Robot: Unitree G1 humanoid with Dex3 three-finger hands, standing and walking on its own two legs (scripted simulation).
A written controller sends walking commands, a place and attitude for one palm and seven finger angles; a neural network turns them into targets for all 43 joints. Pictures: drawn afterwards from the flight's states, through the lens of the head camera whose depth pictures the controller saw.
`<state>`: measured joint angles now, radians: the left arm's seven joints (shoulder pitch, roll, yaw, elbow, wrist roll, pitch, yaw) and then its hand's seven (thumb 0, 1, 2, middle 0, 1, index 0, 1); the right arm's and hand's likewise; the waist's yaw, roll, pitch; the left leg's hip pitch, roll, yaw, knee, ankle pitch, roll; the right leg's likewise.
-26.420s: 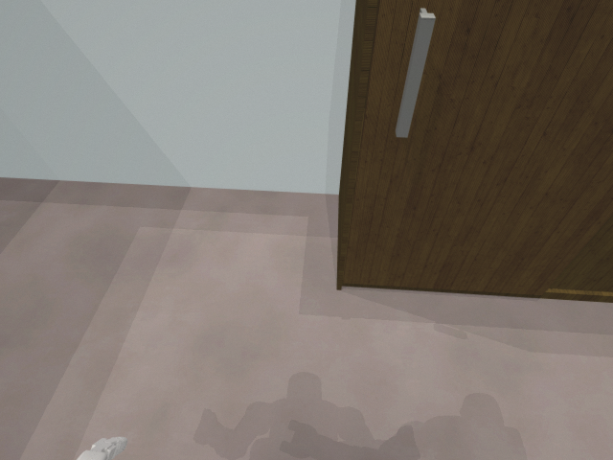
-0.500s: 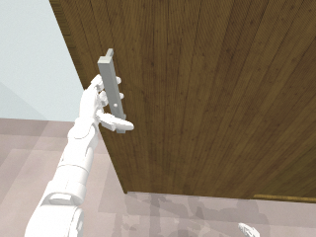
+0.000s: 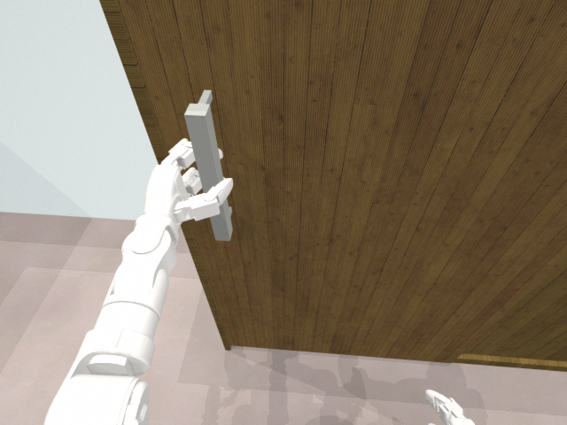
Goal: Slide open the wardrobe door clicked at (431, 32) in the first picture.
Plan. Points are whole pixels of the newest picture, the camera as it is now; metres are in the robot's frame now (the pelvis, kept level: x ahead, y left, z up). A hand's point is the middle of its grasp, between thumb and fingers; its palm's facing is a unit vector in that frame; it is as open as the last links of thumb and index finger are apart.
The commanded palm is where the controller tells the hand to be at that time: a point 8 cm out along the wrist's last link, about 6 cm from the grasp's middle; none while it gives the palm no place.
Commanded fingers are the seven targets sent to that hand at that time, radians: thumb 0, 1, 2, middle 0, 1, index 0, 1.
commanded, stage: grip the handle and tug to test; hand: left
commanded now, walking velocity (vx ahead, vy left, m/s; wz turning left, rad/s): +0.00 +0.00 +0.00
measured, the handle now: (216, 173) +0.46 +0.12 +0.12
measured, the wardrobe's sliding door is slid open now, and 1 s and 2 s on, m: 0.00 0.00 0.00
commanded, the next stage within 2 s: tug the door sideways, standing still in 0.80 s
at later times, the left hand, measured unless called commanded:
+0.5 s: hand (214, 196) +0.40 +0.11 +0.13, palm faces -0.04 -1.00 +0.00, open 7.0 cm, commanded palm +0.36 +0.16 +0.13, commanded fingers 0.00 0.90 0.90 -0.45 -1.40 -0.45 -1.40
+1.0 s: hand (216, 197) +0.39 +0.11 +0.13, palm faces -0.04 -1.00 +0.00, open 6.9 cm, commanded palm +0.37 +0.15 +0.13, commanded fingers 0.00 0.90 0.90 -0.45 -1.40 -0.45 -1.40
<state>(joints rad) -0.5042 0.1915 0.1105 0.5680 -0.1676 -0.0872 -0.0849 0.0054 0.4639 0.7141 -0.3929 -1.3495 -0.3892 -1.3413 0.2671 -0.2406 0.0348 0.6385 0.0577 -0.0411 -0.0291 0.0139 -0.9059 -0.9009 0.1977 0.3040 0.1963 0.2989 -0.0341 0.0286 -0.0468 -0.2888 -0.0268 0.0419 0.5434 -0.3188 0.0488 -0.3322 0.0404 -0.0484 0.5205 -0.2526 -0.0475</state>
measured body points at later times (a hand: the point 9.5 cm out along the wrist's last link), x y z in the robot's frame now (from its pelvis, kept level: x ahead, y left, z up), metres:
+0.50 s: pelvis +0.00 +0.01 +0.00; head +0.01 +0.00 +0.45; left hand +0.39 +0.17 +0.13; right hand +0.12 -0.24 -0.11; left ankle -0.02 +0.09 -0.73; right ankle +0.01 -0.09 -0.73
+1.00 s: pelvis +0.03 +0.00 +0.00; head +0.04 -0.01 +0.45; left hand +0.39 +0.16 +0.13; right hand +0.17 -0.25 -0.10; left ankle -0.02 +0.09 -0.73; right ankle +0.01 -0.09 -0.73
